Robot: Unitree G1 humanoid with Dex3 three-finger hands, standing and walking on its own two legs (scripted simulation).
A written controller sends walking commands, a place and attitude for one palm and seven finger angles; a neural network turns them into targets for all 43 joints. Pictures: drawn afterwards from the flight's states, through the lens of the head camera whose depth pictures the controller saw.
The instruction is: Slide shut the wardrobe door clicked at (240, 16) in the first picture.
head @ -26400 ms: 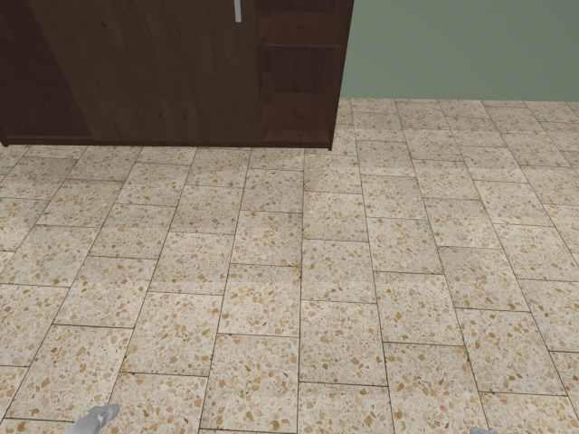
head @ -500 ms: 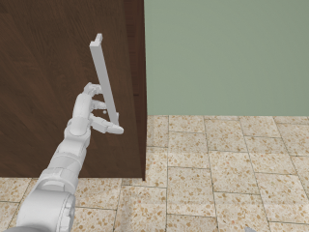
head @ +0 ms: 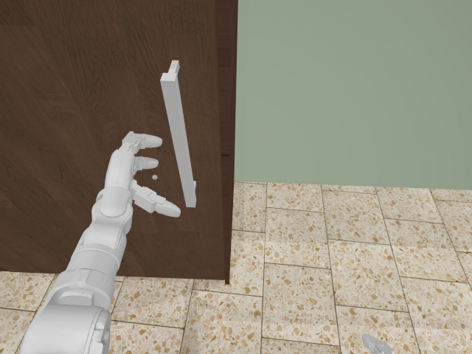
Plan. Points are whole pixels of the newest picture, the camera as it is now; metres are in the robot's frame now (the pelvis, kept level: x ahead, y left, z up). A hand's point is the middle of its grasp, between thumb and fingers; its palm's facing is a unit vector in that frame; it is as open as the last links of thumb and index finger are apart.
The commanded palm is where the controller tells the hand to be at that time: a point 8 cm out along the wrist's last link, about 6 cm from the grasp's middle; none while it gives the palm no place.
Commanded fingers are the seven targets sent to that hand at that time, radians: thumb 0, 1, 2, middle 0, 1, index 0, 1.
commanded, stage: slip the hand off the handle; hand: left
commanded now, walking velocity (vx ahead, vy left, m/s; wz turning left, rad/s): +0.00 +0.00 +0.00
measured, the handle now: (184, 146) +0.46 +0.12 +0.09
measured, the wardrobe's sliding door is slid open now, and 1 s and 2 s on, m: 0.00 0.00 0.00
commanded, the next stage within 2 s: draw the hand back to the body in 1.00 s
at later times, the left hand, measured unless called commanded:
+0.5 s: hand (135, 194) +0.37 +0.20 +0.05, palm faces +0.06 -0.96 -0.27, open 14.6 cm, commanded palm +0.34 +0.24 +0.08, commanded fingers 0.00 -0.55 0.20 -0.25 -1.15 -0.25 -1.15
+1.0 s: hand (118, 246) +0.27 +0.20 +0.05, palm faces +0.11 -0.96 -0.26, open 14.6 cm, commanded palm +0.25 +0.24 +0.08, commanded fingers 0.00 -0.55 0.20 -0.25 -1.15 -0.25 -1.15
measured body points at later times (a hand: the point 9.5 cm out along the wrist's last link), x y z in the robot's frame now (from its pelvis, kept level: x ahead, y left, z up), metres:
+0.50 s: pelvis +0.01 +0.00 +0.00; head +0.03 -0.01 +0.45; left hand +0.37 +0.25 +0.07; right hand +0.10 -0.26 -0.11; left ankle -0.01 +0.09 -0.73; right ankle +0.02 -0.11 -0.73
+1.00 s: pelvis +0.00 -0.02 +0.00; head +0.00 -0.03 +0.45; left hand +0.26 +0.25 +0.07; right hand +0.18 -0.25 -0.08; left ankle -0.01 +0.09 -0.73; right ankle +0.02 -0.11 -0.73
